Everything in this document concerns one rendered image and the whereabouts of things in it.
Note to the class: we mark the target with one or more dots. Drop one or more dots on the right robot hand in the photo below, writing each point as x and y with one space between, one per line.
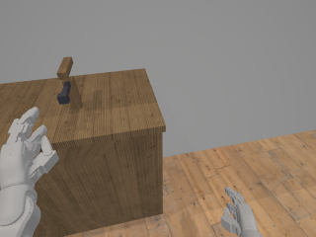
243 216

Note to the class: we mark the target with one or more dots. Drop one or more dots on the left robot hand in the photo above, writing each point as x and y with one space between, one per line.
17 163

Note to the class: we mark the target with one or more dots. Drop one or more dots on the counter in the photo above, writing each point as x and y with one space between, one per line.
109 142

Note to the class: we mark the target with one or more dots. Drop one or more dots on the left robot forearm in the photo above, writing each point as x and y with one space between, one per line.
19 213

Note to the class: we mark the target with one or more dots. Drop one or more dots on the tap lever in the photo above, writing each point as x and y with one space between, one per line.
63 97

